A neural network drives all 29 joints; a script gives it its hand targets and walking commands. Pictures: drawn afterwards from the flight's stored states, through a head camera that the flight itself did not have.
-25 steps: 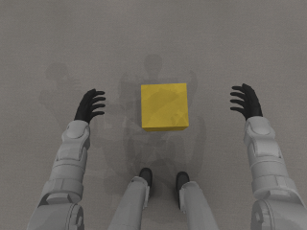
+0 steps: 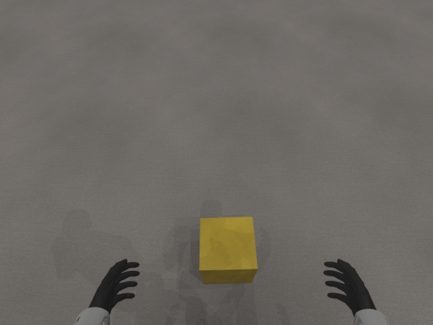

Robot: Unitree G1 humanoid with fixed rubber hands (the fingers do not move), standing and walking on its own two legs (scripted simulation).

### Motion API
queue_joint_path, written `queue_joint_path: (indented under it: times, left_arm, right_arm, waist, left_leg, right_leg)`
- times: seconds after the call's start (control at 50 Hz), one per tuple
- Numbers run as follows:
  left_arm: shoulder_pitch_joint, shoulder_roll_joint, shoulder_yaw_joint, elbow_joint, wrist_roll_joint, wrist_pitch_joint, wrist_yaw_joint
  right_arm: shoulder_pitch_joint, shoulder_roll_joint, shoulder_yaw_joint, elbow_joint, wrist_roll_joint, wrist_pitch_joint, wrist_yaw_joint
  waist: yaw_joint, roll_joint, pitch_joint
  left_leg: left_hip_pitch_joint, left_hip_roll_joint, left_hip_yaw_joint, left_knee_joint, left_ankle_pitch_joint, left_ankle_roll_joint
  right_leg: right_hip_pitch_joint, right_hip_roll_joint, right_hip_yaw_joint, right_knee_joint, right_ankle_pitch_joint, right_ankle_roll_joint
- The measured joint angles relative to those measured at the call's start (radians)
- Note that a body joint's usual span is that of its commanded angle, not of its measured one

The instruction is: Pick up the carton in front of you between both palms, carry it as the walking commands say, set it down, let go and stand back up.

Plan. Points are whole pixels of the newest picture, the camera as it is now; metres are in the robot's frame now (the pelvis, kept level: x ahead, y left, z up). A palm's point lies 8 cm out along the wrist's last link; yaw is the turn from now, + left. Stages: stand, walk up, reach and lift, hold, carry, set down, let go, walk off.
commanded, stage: let go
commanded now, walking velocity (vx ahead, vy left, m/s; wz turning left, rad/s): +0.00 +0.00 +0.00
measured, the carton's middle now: (227, 251) +0.44 +0.01 -0.65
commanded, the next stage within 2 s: stand in 0.48 s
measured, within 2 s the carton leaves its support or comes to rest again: neither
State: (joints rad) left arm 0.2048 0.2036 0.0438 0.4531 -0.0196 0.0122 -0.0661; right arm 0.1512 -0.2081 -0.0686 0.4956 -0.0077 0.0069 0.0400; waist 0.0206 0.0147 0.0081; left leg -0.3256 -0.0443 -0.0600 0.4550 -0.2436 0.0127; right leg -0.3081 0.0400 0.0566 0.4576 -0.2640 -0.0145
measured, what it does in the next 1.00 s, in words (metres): stands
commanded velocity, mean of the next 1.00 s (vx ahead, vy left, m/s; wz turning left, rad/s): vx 0.00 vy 0.00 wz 0.00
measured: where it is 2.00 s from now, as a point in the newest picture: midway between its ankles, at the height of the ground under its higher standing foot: outside the picture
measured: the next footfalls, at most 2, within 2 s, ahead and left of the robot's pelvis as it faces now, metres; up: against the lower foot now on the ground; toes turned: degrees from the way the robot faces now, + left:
none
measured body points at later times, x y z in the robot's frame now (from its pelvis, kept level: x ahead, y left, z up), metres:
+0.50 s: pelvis +0.00 +0.00 +0.00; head +0.00 +0.00 +0.45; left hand +0.17 +0.24 -0.07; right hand +0.16 -0.24 -0.08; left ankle -0.01 +0.11 -0.74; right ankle -0.03 -0.11 -0.74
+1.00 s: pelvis +0.02 +0.01 +0.00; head +0.02 +0.02 +0.45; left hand +0.16 +0.30 -0.11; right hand +0.15 -0.28 -0.09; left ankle -0.01 +0.11 -0.74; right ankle -0.03 -0.11 -0.74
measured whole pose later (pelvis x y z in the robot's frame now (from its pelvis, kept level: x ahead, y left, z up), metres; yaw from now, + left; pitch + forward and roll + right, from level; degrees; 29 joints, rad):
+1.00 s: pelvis +0.02 +0.01 +0.00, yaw +0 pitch +0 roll +0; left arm 0.17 0.34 0.03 0.77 0.03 0.01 0.02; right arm 0.17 -0.34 -0.03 0.77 -0.03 0.00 -0.02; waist 0.00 -0.02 0.01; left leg -0.17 -0.05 -0.05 0.49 -0.31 0.03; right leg -0.15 0.03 0.06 0.47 -0.31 0.00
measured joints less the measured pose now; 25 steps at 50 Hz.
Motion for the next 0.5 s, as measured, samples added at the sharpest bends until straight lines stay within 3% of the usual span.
queue_joint_path:
  times: [0.16,0.38,0.5]
  left_arm:
    - [0.025,0.015,-0.004,-0.018,0.016,0.074,-0.008]
    - [0.007,0.004,0.003,-0.032,0.039,0.137,-0.007]
    - [0.001,0.022,-0.016,-0.046,0.041,0.186,0.041]
  right_arm:
    - [0.073,-0.003,0.024,-0.048,0.007,0.077,0.027]
    - [0.065,0.0,0.029,-0.075,0.0,0.14,0.033]
    - [0.079,-0.011,0.037,-0.028,0.004,0.099,-0.003]
  waist:
    - [-0.019,-0.022,0.054]
    - [-0.022,-0.02,0.11]
    - [-0.018,-0.015,0.083]
  left_leg:
    - [0.173,0.005,-0.005,-0.021,-0.012,-0.003]
    - [0.246,0.006,0.0,-0.006,-0.028,-0.001]
    - [0.214,-0.001,-0.006,0.033,-0.044,0.003]
  right_leg:
    - [0.175,0.004,-0.004,-0.025,-0.011,-0.008]
    - [0.249,0.006,0.001,-0.014,-0.021,-0.007]
    - [0.222,0.001,-0.008,0.019,-0.04,-0.003]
